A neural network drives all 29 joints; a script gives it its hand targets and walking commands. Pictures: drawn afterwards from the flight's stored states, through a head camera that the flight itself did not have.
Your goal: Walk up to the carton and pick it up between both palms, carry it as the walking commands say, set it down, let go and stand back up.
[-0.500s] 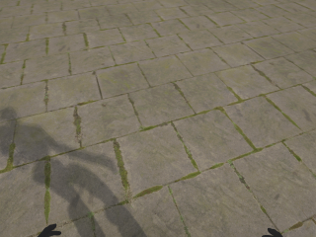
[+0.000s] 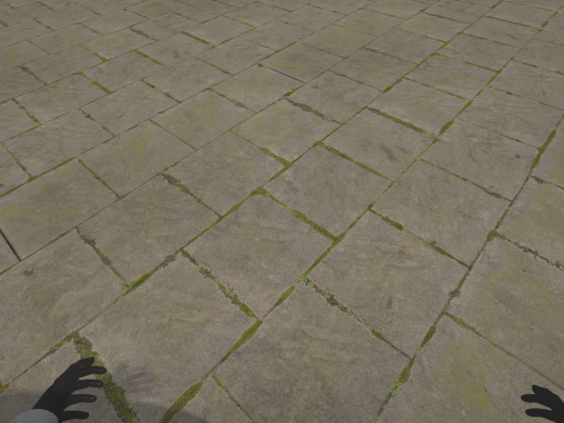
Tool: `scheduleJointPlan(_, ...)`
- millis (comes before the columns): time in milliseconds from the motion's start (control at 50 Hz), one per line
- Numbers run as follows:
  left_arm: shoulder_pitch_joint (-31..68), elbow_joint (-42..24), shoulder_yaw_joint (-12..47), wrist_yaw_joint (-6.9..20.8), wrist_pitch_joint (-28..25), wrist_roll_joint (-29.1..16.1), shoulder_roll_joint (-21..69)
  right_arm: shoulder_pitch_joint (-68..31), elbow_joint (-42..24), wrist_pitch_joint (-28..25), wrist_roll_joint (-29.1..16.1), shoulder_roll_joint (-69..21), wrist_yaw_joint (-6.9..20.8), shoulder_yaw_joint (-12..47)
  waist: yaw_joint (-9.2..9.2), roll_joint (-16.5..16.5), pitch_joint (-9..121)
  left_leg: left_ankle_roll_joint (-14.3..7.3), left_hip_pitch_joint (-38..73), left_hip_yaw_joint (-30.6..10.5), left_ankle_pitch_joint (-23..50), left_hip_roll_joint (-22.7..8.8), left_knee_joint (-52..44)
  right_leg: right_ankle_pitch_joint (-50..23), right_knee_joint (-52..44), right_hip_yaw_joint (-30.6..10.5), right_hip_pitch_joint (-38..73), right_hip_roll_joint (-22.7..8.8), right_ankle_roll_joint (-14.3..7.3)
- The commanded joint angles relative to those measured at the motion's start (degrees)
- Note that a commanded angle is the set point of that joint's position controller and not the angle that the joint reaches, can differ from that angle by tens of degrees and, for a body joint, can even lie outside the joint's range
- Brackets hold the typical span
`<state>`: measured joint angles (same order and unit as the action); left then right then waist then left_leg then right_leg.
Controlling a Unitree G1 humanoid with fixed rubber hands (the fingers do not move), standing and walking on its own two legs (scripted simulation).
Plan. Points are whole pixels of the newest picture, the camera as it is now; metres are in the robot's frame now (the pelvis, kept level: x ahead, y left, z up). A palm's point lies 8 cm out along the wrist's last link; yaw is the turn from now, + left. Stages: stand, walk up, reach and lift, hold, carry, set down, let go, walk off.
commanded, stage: walk up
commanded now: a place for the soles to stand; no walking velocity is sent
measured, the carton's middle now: out of the picture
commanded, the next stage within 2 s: none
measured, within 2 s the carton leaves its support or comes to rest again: neither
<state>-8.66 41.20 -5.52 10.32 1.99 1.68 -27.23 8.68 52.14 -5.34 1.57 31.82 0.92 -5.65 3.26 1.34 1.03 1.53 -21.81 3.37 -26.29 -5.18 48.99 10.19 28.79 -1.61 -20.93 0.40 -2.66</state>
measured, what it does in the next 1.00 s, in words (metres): walks ahead, turning right: left foot, then right foot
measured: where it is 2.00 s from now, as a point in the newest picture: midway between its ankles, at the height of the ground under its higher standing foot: (518, 283)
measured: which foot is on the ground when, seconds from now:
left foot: up 0.00-0.14, down 0.16-0.64, up 0.66-0.92, down 0.94-1.00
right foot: down 0.00-0.16, up 0.18-0.62, down 0.64-0.94, up 0.96-1.00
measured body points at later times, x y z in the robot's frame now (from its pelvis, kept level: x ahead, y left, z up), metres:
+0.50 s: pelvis +0.21 -0.05 +0.01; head +0.23 -0.01 +0.46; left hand +0.59 +0.09 -0.03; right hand +0.02 -0.38 -0.03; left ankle +0.18 +0.09 -0.74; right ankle +0.22 -0.25 -0.69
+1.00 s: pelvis +0.47 -0.25 -0.02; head +0.50 -0.25 +0.43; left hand +0.75 -0.04 -0.13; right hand +0.38 -0.63 -0.05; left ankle +0.62 -0.23 -0.74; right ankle +0.30 -0.27 -0.70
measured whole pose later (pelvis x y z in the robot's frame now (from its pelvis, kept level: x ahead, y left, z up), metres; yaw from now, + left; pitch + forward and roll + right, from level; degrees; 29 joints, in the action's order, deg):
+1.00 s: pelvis +0.47 -0.25 -0.02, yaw -45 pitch +1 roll +0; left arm -16.0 46.9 -5.4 7.1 -2.4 0.8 -28.3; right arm 8.3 43.1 -9.2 1.0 28.7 1.6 -4.9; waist 5.5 -2.6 -1.5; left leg -1.5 -27.1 8.9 -8.3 -6.0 36.2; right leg 24.6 53.3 -4.2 -15.4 2.7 -2.9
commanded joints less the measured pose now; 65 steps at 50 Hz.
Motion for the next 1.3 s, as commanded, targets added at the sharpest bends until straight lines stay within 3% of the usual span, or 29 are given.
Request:
scheduleJointPlan(0,7.02,-6.51,-4.40,0.12,-1.09,0.43,-15.31,3.73,-2.85,-0.83,0.68,10.77,-0.50,-2.79,-1.81,-13.00,3.59,0.44,-3.63,0.54,2.91,3.66,-7.25,20.08,-17.40,-20.06,7.06,-7.81,-10.82)
scheduleJointPlan(80,10.18,-8.94,-4.13,0.60,-1.14,1.22,-14.82,7.07,-4.05,-1.40,0.06,9.18,-0.88,-2.97,-2.93,-13.38,3.08,-1.08,6.38,0.66,9.67,5.50,-12.21,24.68,-16.59,-22.96,-3.95,-7.80,-11.05)
scheduleJointPlan(120,14.36,-10.16,-2.99,0.53,-1.11,1.32,-11.81,14.50,-2.89,-2.09,0.30,9.81,-1.34,-3.70,-7.95,-8.88,2.37,-2.90,23.80,0.76,13.27,5.87,-19.39,24.34,-8.91,-18.48,-18.51,-3.39,-6.67)
scheduleJointPlan(140,15.26,-10.88,-1.86,0.31,-1.50,1.30,-8.75,20.95,-2.36,-2.48,0.98,12.21,-1.92,-4.39,-11.74,-2.23,3.63,-4.16,34.77,-3.55,7.31,2.47,-27.09,22.17,-0.80,-13.12,-27.28,0.99,-2.31)
scheduleJointPlan(160,13.67,-10.54,-0.53,-0.18,-2.16,1.46,-4.07,24.98,-2.47,-2.86,2.25,16.01,-2.95,-5.23,-12.60,14.52,5.84,-4.83,36.17,-22.94,-4.25,-11.20,-33.65,16.86,22.96,-10.69,-31.44,7.36,-1.11)
scheduleJointPlan(180,9.64,-9.67,-0.64,-0.55,-1.69,2.29,-6.31,13.14,-6.74,-3.68,0.61,18.25,-3.45,-5.37,-5.62,8.75,-0.37,-8.41,20.88,-39.13,-23.45,-26.42,-46.14,11.83,31.95,-10.68,-33.93,1.05,1.75)
scheduleJointPlan(200,7.19,-7.04,-2.05,-0.04,-1.36,1.68,-11.92,3.51,-9.34,-4.28,-0.82,17.24,-2.77,-4.51,-1.57,1.08,-2.40,-11.37,13.74,-36.50,-22.59,-26.85,-47.38,9.04,33.25,-9.90,-27.47,-3.57,3.67)
scheduleJointPlan(220,6.70,-5.06,-3.57,0.53,-1.26,1.10,-14.79,1.43,-9.09,-4.33,-0.72,14.65,-1.81,-3.55,-0.57,-1.28,-1.68,-11.49,12.21,-26.28,-15.64,-22.01,-44.55,5.86,32.03,-8.75,-22.63,-7.14,4.78)
scheduleJointPlan(240,6.62,-3.84,-4.23,1.11,-1.03,1.24,-14.86,3.04,-8.35,-4.24,-0.14,13.23,-1.39,-3.30,-1.28,0.56,-1.41,-10.78,11.32,-17.64,-10.72,-18.12,-42.47,2.43,31.65,-7.50,-20.55,-8.53,5.59)
scheduleJointPlan(300,10.24,-3.68,-3.16,2.06,-1.27,0.21,-10.98,7.06,-6.53,-4.00,0.69,12.40,-0.97,-3.53,-5.71,4.88,-1.28,-5.81,13.04,-4.11,3.04,-14.09,-42.50,-3.98,23.61,-0.93,-18.50,-7.33,5.53)
scheduleJointPlan(440,18.13,-3.69,-1.38,2.20,-1.56,-0.66,-8.14,10.04,-4.49,-2.86,1.06,12.89,-0.62,-3.14,-6.97,3.70,-1.91,-3.72,22.41,8.91,22.97,-12.84,-42.54,-7.91,12.69,4.61,-16.83,-5.95,4.20)
scheduleJointPlan(540,25.10,-5.45,-0.75,1.45,-1.37,-0.49,-7.46,12.57,-3.93,-1.20,0.85,15.33,-0.37,-3.79,-8.84,5.96,-2.85,-7.49,29.76,11.82,27.27,-14.85,-39.26,-1.73,3.53,8.82,-15.35,-2.81,1.96)
scheduleJointPlan(600,17.09,-2.17,-1.95,0.31,-1.18,-0.45,-8.82,10.20,-4.81,-0.83,-0.19,15.76,-0.53,-3.87,-3.18,6.84,2.18,-7.91,25.06,14.98,41.92,-15.06,-25.21,1.58,-1.14,12.05,2.17,2.18,-1.76)
scheduleJointPlan(620,7.50,0.69,-3.23,-0.56,-1.27,-0.26,-10.99,7.09,-5.95,-0.88,-0.62,14.83,-0.49,-3.42,2.52,5.19,6.36,-7.44,15.07,16.30,45.51,-14.08,-10.56,3.60,-3.24,9.08,17.48,2.30,-5.23)
scheduleJointPlan(640,-3.45,3.30,-5.37,-1.89,-1.37,-0.01,-16.13,6.79,-7.59,-1.48,-1.08,10.56,-0.38,-1.73,8.46,-2.70,14.02,-5.30,-3.57,16.45,39.67,-9.16,9.26,15.21,-3.08,-4.62,37.73,-4.42,-10.16)
scheduleJointPlan(660,-6.42,3.22,-6.52,-3.20,-1.26,-0.95,-20.69,5.47,-10.14,-2.68,-2.38,7.00,0.05,0.17,9.32,-17.38,14.20,-2.84,-28.41,8.87,-1.91,-1.53,20.91,18.74,-6.66,-28.70,50.78,-17.46,-16.43)
scheduleJointPlan(680,-3.78,2.48,-6.22,-4.38,-1.36,-2.09,-20.66,0.59,-10.60,-3.74,-3.09,9.59,0.06,0.22,7.53,-8.62,9.88,-3.29,-31.65,-0.68,0.81,-2.61,23.29,11.32,-10.99,-30.47,44.48,-19.50,-17.83)
scheduleJointPlan(720,0.19,1.19,-5.25,-4.95,-2.78,-2.48,-14.98,1.77,-10.05,-4.50,-2.42,9.57,0.30,-0.40,1.59,-0.88,3.32,-4.53,-25.33,-2.28,6.79,-5.05,15.14,-2.97,-11.90,-18.36,31.90,-14.63,-12.40)
scheduleJointPlan(760,5.02,-0.36,-4.45,-3.92,-4.36,-2.06,-11.65,7.83,-7.81,-3.72,-1.28,9.09,0.63,-1.08,-3.14,-4.26,2.04,-2.65,-14.89,-1.43,5.70,-4.56,7.23,-11.16,-11.80,-10.84,19.38,-9.73,-10.65)
scheduleJointPlan(820,5.83,-1.57,-3.89,-2.44,-5.62,-0.62,-11.23,4.33,-9.80,-2.96,-1.37,6.46,1.37,-1.19,-2.90,-9.93,0.67,-1.19,-5.83,2.87,9.99,-1.33,-6.82,-3.05,-14.47,-9.48,7.70,-7.50,-12.65)
scheduleJointPlan(860,5.22,-1.78,-3.23,-2.21,-5.77,-0.48,-11.14,1.99,-10.27,-3.18,-1.26,5.71,1.66,-1.45,-2.91,-9.29,-0.14,-0.95,2.92,4.14,18.29,0.59,-14.18,0.02,-13.73,-8.79,1.38,-7.20,-11.15)
scheduleJointPlan(900,5.66,-2.43,-2.11,-2.43,-5.98,-0.81,-9.27,11.37,-6.76,-3.48,-0.81,8.02,1.23,-3.05,-8.45,-2.99,3.72,-1.90,25.07,3.47,25.86,1.01,-18.54,0.89,-2.20,-5.39,-9.27,-4.23,-7.13)
scheduleJointPlan(920,5.34,-2.93,-1.14,-2.56,-6.31,-0.95,-7.48,19.85,-4.75,-3.56,-0.25,10.94,0.45,-4.31,-12.70,3.10,7.03,-4.01,37.98,-0.38,17.58,-2.76,-20.70,2.13,11.04,-2.16,-17.46,-0.97,-4.40)
scheduleJointPlan(940,4.46,-3.44,0.13,-3.20,-6.75,-1.00,-4.27,28.08,-4.22,-3.70,1.04,15.16,-0.23,-5.44,-15.72,13.35,12.07,-6.99,44.92,-21.10,-1.96,-17.83,-28.60,15.73,27.78,-0.78,-25.81,4.54,-1.65)
scheduleJointPlan(960,-0.60,-2.46,-0.37,-3.81,-6.03,-1.09,-9.07,19.59,-7.93,-3.98,-0.74,18.89,-0.43,-5.88,-11.39,9.30,12.39,-13.73,35.95,-40.81,-23.55,-29.57,-38.84,14.99,39.51,-6.10,-27.69,1.34,-0.39)
scheduleJointPlan(1000,0.50,1.06,-1.84,-3.42,-6.19,-0.59,-14.45,7.31,-10.80,-3.95,-1.83,14.38,-0.11,-4.59,-7.02,1.66,5.35,-14.60,26.08,-25.95,-14.52,-23.69,-37.00,6.99,42.01,-4.82,-25.63,-6.78,1.72)
scheduleJointPlan(1080,3.49,1.73,-1.64,-1.43,-5.15,-0.82,-10.93,5.87,-10.23,-4.51,-0.55,11.94,0.36,-3.42,-5.40,4.35,-1.40,-11.69,14.51,-4.84,2.24,-17.74,-40.20,4.37,25.29,-3.32,-19.52,-9.68,4.13)
scheduleJointPlan(1180,11.23,1.46,-0.77,0.81,-4.25,-0.66,-8.09,5.32,-7.52,-4.64,-0.21,13.18,0.77,-2.82,-5.10,3.63,-2.67,-10.28,12.11,7.89,9.38,-13.91,-42.94,-6.09,11.51,3.50,-12.41,-8.25,3.02)
scheduleJointPlan(1280,15.57,1.62,-0.93,0.51,-3.85,-0.68,-9.00,7.01,-4.61,-3.14,-0.21,15.03,0.35,-2.28,-4.85,4.37,-1.63,-9.27,17.31,11.00,20.53,-14.11,-36.76,-3.83,5.64,6.69,-5.93,-4.18,-0.53)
